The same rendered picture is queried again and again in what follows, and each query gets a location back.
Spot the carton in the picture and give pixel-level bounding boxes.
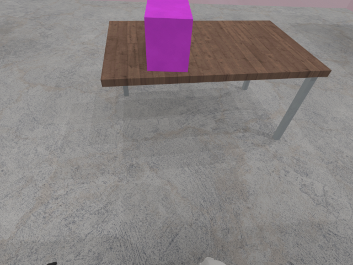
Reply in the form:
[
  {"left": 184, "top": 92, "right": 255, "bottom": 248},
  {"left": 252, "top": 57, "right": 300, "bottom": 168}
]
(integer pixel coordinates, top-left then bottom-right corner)
[{"left": 144, "top": 0, "right": 193, "bottom": 72}]

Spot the table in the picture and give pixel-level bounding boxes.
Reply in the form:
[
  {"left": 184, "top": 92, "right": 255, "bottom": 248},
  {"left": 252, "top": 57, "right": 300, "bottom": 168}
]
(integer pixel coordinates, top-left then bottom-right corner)
[{"left": 100, "top": 20, "right": 331, "bottom": 140}]

